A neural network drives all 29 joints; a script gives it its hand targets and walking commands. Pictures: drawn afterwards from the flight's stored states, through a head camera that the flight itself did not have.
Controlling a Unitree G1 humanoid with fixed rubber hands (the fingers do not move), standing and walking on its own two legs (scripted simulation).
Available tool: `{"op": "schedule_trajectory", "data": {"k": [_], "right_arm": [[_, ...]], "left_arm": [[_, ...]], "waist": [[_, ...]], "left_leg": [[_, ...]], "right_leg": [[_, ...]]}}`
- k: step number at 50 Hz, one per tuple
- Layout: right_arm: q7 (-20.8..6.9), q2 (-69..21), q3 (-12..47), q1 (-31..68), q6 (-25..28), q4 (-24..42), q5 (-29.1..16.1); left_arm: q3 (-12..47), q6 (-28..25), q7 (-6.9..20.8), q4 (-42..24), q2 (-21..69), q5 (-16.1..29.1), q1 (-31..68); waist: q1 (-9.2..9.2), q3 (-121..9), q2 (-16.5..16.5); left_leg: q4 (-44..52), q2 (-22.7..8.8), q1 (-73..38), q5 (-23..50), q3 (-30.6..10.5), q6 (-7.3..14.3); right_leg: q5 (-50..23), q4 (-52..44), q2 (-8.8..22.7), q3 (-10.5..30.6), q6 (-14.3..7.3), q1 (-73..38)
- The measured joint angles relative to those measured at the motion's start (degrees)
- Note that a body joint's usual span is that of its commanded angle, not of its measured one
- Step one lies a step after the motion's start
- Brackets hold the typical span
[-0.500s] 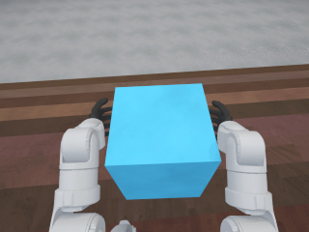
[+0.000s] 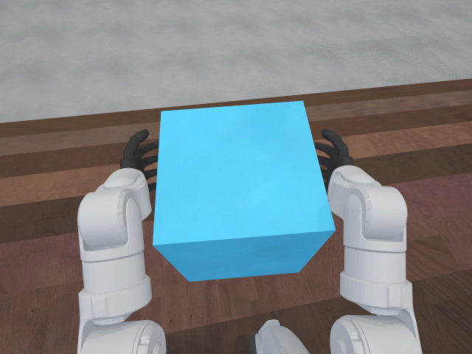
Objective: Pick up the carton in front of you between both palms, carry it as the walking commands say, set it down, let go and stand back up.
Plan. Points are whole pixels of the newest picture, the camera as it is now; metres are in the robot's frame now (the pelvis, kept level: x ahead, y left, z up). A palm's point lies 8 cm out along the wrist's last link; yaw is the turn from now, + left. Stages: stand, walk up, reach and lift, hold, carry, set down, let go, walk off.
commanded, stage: carry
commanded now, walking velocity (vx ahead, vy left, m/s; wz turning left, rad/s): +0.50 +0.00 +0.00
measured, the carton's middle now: (239, 202) +0.37 -0.03 +0.04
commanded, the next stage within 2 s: none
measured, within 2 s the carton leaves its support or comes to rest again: neither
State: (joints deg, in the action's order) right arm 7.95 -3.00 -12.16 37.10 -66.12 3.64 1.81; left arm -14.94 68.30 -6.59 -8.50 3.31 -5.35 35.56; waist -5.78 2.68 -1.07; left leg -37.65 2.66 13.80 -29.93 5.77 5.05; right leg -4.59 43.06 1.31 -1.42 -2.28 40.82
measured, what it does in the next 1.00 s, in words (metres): goes down: right foot 0.10 m lower, then left foot 0.10 m lower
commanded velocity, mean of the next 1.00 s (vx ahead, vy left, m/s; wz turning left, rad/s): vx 0.50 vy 0.00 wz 0.00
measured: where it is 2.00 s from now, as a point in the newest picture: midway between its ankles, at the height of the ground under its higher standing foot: (221, 166)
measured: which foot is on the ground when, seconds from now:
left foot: down 0.00-0.12, up 0.14-0.54, down 0.56-0.98, up 1.00-1.00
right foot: up 0.00-0.10, down 0.12-0.58, up 0.60-0.94, down 0.96-1.00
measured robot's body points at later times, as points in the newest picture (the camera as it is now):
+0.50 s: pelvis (243, 244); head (276, 23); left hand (166, 108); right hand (277, 107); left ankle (206, 272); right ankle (240, 347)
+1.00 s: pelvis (239, 152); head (250, 14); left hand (195, 59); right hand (274, 58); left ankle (217, 267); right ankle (242, 221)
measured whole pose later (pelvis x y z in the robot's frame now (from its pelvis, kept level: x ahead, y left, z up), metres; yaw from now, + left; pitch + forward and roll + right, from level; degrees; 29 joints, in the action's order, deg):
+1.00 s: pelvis +0.77 -0.09 -0.29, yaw -1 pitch +3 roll +1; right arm 8.6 1.6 -8.2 36.9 -62.7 -8.1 -1.6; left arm -12.8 64.2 -6.6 1.2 2.7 -6.4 33.2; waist -3.4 -2.4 -0.3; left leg -76.2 3.4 16.9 -37.3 1.9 2.6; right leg 1.1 30.8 -2.6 -3.7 -3.6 28.0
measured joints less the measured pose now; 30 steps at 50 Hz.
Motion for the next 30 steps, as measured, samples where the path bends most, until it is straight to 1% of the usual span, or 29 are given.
{"op": "schedule_trajectory", "data": {"k": [2,3,4,5,6,7,8,9,10,11,13,15,16,17,19,21,24,26,27,28,29,30], "right_arm": [[0.0,0.6,0.4,0.6,-0.2,-2.1,-0.2],[0.0,1.0,0.6,1.0,-0.4,-3.4,-0.3],[-0.1,1.7,0.8,1.4,-0.7,-4.7,-0.4],[-0.3,2.5,0.8,1.7,-1.1,-6.1,-0.5],[-0.6,3.4,0.7,2.0,-1.7,-7.2,-0.6],[-0.8,4.3,0.6,2.7,-1.9,-8.7,-0.7],[-0.8,4.6,0.4,3.5,-2.1,-10.4,-0.8],[-0.8,4.5,0.4,4.2,-2.3,-12.1,-0.4],[-0.8,4.2,0.5,4.4,-2.8,-13.3,0.3],[-0.8,3.6,0.4,4.2,-3.5,-14.1,1.1],[-0.8,2.5,0.5,2.9,-4.6,-14.3,2.6],[-0.8,1.8,0.3,1.5,-5.1,-13.2,3.4],[-0.8,1.5,0.0,0.8,-5.0,-12.5,3.6],[-0.7,1.3,-0.2,0.2,-4.7,-11.7,3.7],[-0.7,1.0,-0.7,-1.1,-3.7,-9.9,3.8],[-0.7,0.7,-1.0,-2.4,-2.6,-8.0,3.7],[-0.7,0.4,-1.2,-4.5,-1.2,-4.7,3.4],[-0.7,0.0,-1.0,-5.5,-0.3,-2.6,3.5],[-0.7,-0.4,-0.5,-5.7,0.1,-2.0,3.7],[-0.5,-1.0,0.2,-5.5,0.5,-2.0,4.0],[-0.3,-1.5,0.9,-5.1,1.0,-2.0,4.4],[-0.2,-1.3,1.4,-4.6,1.4,-2.2,4.6]], "left_arm": [[0.0,0.5,0.0,1.6,-0.4,-0.3,0.5],[0.0,0.8,0.1,2.8,-0.6,-0.4,0.9],[0.3,1.0,0.1,4.4,-0.8,-0.6,1.5],[0.7,1.1,0.1,6.4,-0.9,-0.9,2.3],[1.2,1.2,0.1,8.7,-0.9,-1.2,3.4],[1.7,1.2,0.0,10.9,-0.9,-1.6,4.6],[1.9,1.2,0.1,12.9,-1.5,-1.5,5.5],[2.1,1.2,0.1,14.7,-2.2,-0.9,5.8],[2.2,1.3,0.1,16.3,-2.9,-0.2,5.8],[2.3,1.6,0.1,17.8,-3.4,0.6,5.6],[2.5,1.7,0.1,19.8,-4.2,2.1,4.8],[3.0,1.3,-0.1,20.5,-4.4,3.0,4.0],[3.2,0.9,-0.2,20.4,-4.3,3.3,3.7],[3.4,0.4,-0.3,20.1,-4.1,3.5,3.3],[3.6,-0.8,-0.5,19.2,-3.5,3.6,2.6],[3.7,-2.2,-0.6,18.1,-2.8,3.4,1.9],[3.9,-4.1,-0.6,15.7,-1.7,3.3,0.4],[4.1,-4.9,-0.6,13.7,-1.4,3.5,-0.7],[3.9,-5.1,-0.6,12.6,-1.7,3.9,-1.3],[3.4,-5.0,-0.6,11.3,-2.3,4.5,-1.9],[3.0,-5.1,-0.4,10.6,-3.1,5.2,-2.0],[2.7,-5.5,-0.2,10.8,-3.5,5.4,-1.4]], "waist": [[-0.34,-1.9,-1.1],[-0.26,-2.9,-1.5],[0.33,-3.7,-1.7],[1.53,-4.4,-1.8],[3.11,-5.0,-1.9],[4.8,-5.3,-1.2],[6.11,-5.5,-0.6],[7.31,-5.5,0.0],[8.15,-5.2,0.8],[8.71,-4.9,1.1],[9.27,-4.0,1.1],[9.69,-2.7,0.9],[9.86,-2.0,0.9],[10.0,-1.2,0.9],[10.31,-0.2,0.9],[10.66,0.5,1.1],[11.34,0.6,2.3],[11.38,0.2,3.3],[10.81,0.0,3.6],[9.61,-0.4,3.9],[7.82,-0.8,3.0],[6.26,-1.0,2.3]], "left_leg": [[-3.1,0.9,-3.0,-5.2,-0.3,-0.6],[-5.2,1.2,-4.5,-8.2,-0.4,-0.8],[-8.5,1.4,-5.7,-11.1,-0.3,-1.1],[-14.0,1.3,-6.3,-10.5,0.1,-1.5],[-22.5,0.7,-5.3,-7.1,0.9,-1.5],[-33.1,-0.1,-2.3,-6.5,0.6,-1.3],[-40.9,0.1,1.3,-5.7,-1.2,-1.8],[-45.3,0.1,4.8,-4.3,-3.0,-2.1],[-46.7,-0.3,8.3,-1.7,-4.9,-2.4],[-46.1,-0.7,11.6,0.7,-6.4,-2.6],[-40.3,-2.1,17.4,4.5,-8.3,-3.2],[-33.1,-3.5,21.9,6.0,-8.8,-3.9],[-30.7,-4.0,24.1,8.5,-8.8,-4.0],[-29.2,-4.5,26.0,11.5,-8.6,-3.8],[-23.8,-5.1,28.5,20.9,-8.0,-3.2],[-15.2,-4.8,28.7,29.6,-7.1,-3.0],[-0.1,-3.0,25.3,39.9,-4.9,-2.6],[7.0,-1.4,21.4,46.9,-2.5,-1.7],[8.8,-0.6,18.6,49.0,-1.4,-0.8],[10.6,0.0,15.0,48.5,-0.2,0.4],[9.6,1.1,12.7,39.2,0.0,1.6],[7.4,2.2,12.0,29.8,-0.1,2.9]], "right_leg": [[-10.2,-10.6,-0.4,-1.3,-0.4,-3.1],[-13.6,-13.8,-0.7,-2.2,-0.8,-4.8],[-16.1,-14.8,-1.0,-3.3,-1.1,-6.7],[-16.8,-15.1,-1.4,-4.5,-1.5,-9.5],[-11.7,-15.0,-1.8,-5.2,-2.2,-13.0],[0.8,-12.2,-2.9,-4.7,-2.2,-14.9],[12.4,-9.4,-4.0,-4.0,-2.9,-15.8],[19.5,-6.8,-5.2,-4.0,-6.0,-15.9],[21.1,-4.4,-6.0,-4.5,-6.6,-15.6],[22.1,-2.4,-6.5,-5.0,-6.5,-15.5],[25.1,-0.3,-7.2,-5.6,-7.1,-16.2],[27.7,0.2,-7.5,-5.7,-7.7,-17.5],[28.7,0.3,-7.7,-5.7,-7.8,-18.2],[29.8,0.4,-7.8,-5.6,-7.8,-18.9],[32.2,0.9,-8.0,-5.0,-7.6,-20.3],[35.2,1.8,-8.4,-4.3,-7.4,-21.9],[40.4,4.9,-9.3,-3.4,-7.3,-24.7],[43.3,10.2,-9.9,-3.8,-7.3,-26.0],[40.8,15.1,-9.9,-4.8,-7.2,-26.0],[35.3,22.3,-9.4,-6.1,-6.4,-25.0],[34.2,31.0,-8.4,-6.6,-4.6,-22.6],[35.8,39.1,-8.1,-5.3,-2.4,-19.3]]}}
